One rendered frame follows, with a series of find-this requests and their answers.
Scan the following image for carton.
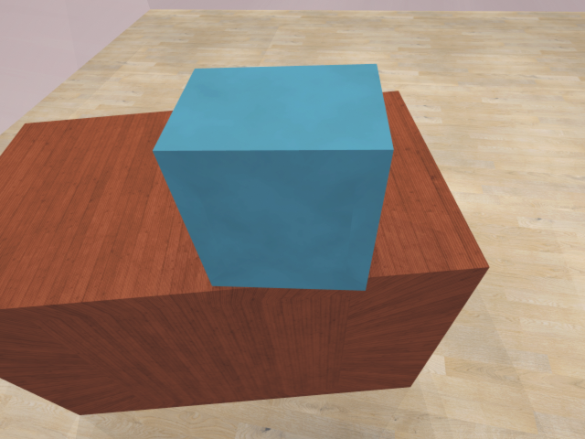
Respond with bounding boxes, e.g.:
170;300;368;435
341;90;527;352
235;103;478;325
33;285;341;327
153;64;394;291

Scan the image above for pedestal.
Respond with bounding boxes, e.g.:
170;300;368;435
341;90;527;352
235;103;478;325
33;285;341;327
0;91;489;415

